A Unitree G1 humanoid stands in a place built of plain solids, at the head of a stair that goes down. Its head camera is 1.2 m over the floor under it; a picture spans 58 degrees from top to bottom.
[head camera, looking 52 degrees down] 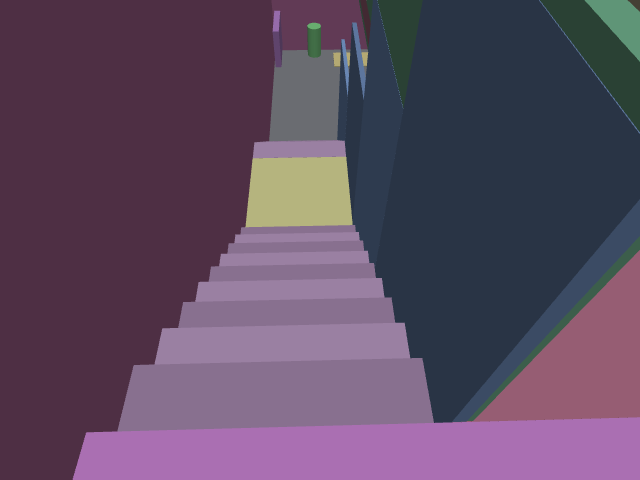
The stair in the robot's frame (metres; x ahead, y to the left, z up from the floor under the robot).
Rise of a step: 0.18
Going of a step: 0.22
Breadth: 0.96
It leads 1 degrees to the left of straight ahead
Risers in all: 10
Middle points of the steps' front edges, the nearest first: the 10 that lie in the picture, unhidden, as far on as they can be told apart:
0.31 0.13 0.00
0.57 0.14 -0.18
0.79 0.14 -0.35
1.01 0.15 -0.53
1.23 0.15 -0.71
1.45 0.16 -0.88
1.67 0.16 -1.06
1.89 0.17 -1.24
2.11 0.18 -1.41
2.33 0.18 -1.59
